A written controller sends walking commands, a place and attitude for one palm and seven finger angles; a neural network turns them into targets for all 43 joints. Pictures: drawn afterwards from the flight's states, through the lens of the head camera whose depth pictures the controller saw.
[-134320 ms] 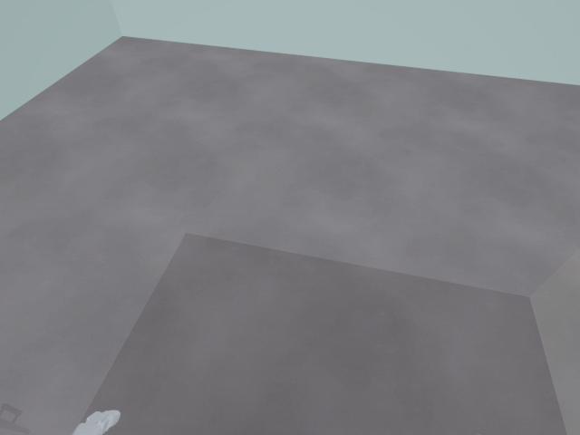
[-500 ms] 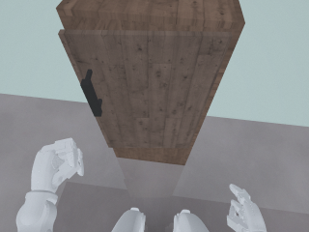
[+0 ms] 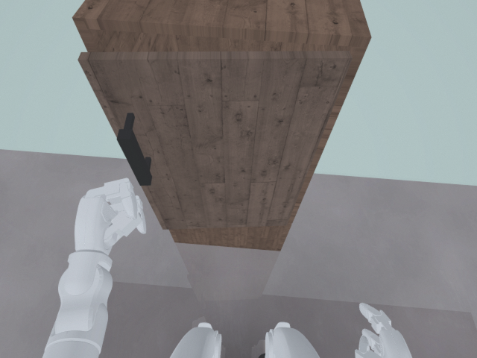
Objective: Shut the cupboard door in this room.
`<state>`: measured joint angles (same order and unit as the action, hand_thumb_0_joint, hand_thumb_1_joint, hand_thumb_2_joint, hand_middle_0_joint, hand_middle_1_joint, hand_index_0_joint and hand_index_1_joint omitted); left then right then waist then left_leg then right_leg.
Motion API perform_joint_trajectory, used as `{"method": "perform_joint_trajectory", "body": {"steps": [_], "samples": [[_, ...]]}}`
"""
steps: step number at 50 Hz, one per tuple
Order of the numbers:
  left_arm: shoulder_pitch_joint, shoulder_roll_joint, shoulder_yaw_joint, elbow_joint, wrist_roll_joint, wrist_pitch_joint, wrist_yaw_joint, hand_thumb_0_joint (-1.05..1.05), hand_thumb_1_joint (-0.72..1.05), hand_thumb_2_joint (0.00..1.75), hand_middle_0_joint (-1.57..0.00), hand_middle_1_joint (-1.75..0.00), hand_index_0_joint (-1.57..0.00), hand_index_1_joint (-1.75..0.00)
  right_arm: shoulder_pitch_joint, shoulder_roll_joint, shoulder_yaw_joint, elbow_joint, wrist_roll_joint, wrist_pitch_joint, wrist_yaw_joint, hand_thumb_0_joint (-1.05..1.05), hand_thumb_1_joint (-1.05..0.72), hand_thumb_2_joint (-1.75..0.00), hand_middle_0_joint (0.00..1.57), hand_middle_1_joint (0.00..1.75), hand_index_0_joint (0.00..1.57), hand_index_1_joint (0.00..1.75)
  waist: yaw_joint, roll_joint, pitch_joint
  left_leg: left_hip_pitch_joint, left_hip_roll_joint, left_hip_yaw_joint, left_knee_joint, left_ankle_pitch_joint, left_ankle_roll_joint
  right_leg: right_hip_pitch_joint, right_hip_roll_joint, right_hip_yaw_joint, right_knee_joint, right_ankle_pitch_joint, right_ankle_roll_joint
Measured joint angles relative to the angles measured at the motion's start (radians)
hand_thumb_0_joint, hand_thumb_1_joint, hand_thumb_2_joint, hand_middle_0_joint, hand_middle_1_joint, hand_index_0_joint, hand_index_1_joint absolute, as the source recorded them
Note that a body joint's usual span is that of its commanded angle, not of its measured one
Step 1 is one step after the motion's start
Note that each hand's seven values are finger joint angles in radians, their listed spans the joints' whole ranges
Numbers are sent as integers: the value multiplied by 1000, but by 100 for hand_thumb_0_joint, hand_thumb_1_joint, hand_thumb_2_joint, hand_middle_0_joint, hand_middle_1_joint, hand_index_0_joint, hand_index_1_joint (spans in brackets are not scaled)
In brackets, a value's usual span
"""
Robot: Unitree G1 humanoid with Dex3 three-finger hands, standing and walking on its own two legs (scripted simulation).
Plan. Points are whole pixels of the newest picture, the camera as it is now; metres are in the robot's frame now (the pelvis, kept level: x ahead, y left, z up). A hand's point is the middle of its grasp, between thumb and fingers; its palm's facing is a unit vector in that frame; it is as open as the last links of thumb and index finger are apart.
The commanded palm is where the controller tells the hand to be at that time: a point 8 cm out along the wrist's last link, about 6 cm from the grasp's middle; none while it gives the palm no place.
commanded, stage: bring the fist close to the handle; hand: left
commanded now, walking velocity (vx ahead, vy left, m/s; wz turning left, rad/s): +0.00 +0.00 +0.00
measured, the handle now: (138, 151) +0.46 +0.21 +0.04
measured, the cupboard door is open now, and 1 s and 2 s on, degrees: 7 7 0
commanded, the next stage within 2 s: push the door shut along its arc in 0.64 s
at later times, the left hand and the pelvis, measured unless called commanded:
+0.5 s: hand (147, 196) +0.36 +0.17 +0.04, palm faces +0.07 -1.00 -0.02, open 3.1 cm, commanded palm +0.33 +0.22 +0.05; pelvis +0.00 +0.01 +0.01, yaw -1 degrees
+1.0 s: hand (144, 184) +0.38 +0.18 +0.05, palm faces +0.04 -1.00 -0.04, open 3.1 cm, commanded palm +0.36 +0.23 +0.05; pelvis -0.01 +0.00 +0.00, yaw +0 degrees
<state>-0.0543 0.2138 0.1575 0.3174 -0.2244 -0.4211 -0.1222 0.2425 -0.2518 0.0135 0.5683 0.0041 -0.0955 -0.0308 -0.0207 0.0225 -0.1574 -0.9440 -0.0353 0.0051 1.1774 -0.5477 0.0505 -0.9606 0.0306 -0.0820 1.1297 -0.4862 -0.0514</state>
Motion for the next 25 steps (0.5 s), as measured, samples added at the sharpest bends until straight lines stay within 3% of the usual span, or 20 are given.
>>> {"method": "perform_joint_trajectory", "body": {"steps": [10,16,25], "samples": [[-126,-6,-3,143,35,20,35,2,90,90,-130,-150,-130,-150,3,9,4,3,0,35,17,1,-90,-90,20,30,20,30,-9,3,-2,10,-2,13,-21,11,8,6,-2,14,-18,13,9],[-192,-9,11,205,49,-25,63,2,90,90,-130,-150,-130,-150,12,10,3,18,-6,41,21,1,-90,-90,20,30,20,30,-13,-2,0,4,-2,15,-23,15,10,1,-2,15,-20,17,11],[-188,-8,10,245,49,-24,50,2,90,90,-130,-150,-130,-150,32,3,-6,18,-1,70,31,1,-91,-90,20,30,20,30,-16,2,1,18,0,22,-42,23,11,11,1,24,-36,28,12]]}}
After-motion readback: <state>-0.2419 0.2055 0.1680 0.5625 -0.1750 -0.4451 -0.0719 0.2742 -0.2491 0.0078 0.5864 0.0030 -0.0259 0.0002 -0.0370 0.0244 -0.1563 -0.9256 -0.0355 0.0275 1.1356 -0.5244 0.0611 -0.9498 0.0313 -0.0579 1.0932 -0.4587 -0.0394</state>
